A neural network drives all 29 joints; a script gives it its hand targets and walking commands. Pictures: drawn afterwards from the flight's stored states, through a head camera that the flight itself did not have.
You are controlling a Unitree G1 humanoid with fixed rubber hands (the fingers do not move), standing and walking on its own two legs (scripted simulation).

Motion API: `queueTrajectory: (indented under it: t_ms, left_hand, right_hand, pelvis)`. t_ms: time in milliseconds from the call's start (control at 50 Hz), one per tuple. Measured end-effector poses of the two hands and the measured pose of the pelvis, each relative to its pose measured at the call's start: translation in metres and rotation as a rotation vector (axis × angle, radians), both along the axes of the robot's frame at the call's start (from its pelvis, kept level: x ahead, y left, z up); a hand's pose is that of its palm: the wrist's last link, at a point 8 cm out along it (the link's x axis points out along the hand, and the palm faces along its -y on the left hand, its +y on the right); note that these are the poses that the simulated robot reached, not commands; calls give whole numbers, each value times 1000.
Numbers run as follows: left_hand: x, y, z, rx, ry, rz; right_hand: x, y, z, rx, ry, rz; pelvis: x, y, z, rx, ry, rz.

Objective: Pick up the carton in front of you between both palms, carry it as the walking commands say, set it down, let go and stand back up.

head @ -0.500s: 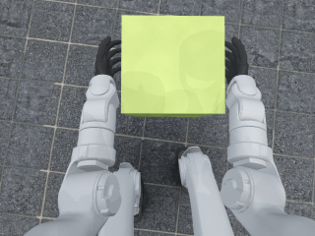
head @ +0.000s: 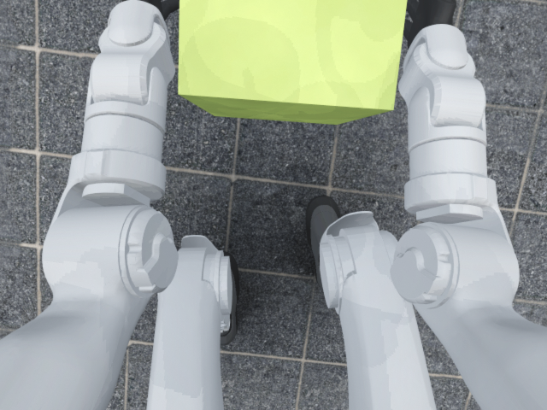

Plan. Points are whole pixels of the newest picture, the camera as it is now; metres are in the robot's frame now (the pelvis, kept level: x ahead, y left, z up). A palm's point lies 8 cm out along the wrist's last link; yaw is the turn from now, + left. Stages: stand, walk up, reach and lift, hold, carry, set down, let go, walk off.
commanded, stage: set down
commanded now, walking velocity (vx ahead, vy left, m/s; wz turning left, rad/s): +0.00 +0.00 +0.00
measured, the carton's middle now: (285, 34) +0.54 -0.09 -0.22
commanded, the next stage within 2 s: none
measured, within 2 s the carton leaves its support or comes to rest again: rests again in 1.36 s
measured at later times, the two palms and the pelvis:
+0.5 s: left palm (175, 18) +0.59 +0.04 -0.22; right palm (414, 23) +0.53 -0.25 -0.21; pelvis +0.01 +0.02 -0.05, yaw +0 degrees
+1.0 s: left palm (188, 30) +0.58 +0.03 -0.24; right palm (420, 37) +0.51 -0.27 -0.23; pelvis +0.00 +0.01 -0.06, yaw +0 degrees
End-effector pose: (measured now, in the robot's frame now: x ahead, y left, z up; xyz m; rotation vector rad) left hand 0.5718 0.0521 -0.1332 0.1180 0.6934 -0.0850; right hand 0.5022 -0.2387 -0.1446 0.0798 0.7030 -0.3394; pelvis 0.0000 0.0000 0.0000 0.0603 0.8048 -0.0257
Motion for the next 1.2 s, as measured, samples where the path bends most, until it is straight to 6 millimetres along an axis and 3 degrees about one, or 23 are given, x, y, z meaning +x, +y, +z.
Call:
queueTrajectory:
  t_ms: [120,300,540,800,1000,1200]
  left_hand:
    - [9,-5,-42,1,21,-28]
    - [16,-18,-82,-28,34,-64]
    - [17,-8,-91,-5,53,-62]
    - [5,-12,-105,-56,54,-89]
    - [8,-18,-108,-93,38,-120]
    - [10,-18,-112,-122,12,-125]
  right_hand:
    - [10,-6,-35,-26,30,12]
    - [20,-22,-55,-53,45,15]
    - [22,-14,-65,-20,62,46]
    - [16,-22,-76,-36,69,51]
    - [11,-32,-89,-29,84,45]
    - [14,-32,-89,-31,82,54]
  pelvis:
    - [-1,7,-21,-17,-14,12]
    - [7,13,-43,-46,-37,33]
    - [9,15,-50,-51,-35,48]
    - [-3,13,-58,-62,-95,55]
    - [-3,12,-60,-63,-129,54]
    - [-2,13,-64,-75,-151,45]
